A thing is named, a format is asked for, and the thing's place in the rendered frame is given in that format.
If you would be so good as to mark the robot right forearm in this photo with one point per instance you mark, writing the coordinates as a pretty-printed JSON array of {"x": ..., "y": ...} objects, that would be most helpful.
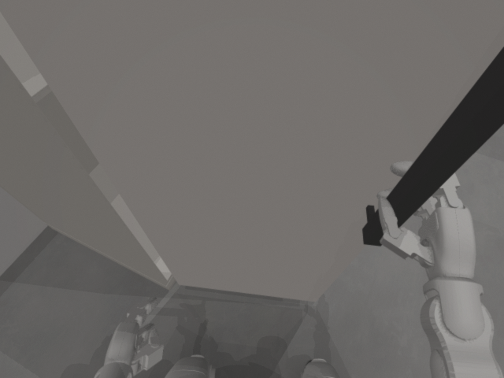
[{"x": 459, "y": 329}]

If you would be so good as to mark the robot left hand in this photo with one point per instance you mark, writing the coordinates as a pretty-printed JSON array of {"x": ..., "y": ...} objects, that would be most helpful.
[{"x": 126, "y": 345}]

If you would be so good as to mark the robot right hand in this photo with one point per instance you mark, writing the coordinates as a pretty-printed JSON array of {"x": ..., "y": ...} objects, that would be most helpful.
[{"x": 447, "y": 225}]

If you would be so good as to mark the handle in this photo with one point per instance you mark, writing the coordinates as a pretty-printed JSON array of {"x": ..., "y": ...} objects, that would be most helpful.
[{"x": 478, "y": 116}]

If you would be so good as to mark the robot left forearm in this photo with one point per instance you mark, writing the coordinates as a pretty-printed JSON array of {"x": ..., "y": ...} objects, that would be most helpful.
[{"x": 115, "y": 370}]

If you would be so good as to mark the robot left thigh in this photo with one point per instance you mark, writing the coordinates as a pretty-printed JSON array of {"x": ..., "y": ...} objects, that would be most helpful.
[{"x": 191, "y": 367}]

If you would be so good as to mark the robot right thigh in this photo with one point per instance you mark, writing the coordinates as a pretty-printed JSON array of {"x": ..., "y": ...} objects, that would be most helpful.
[{"x": 319, "y": 369}]

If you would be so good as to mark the fridge door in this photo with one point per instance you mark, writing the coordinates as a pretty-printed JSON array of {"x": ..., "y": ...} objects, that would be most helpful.
[{"x": 247, "y": 137}]

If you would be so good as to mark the robot thigh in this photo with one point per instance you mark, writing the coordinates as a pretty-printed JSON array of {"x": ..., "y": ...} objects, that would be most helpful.
[
  {"x": 191, "y": 367},
  {"x": 319, "y": 369}
]

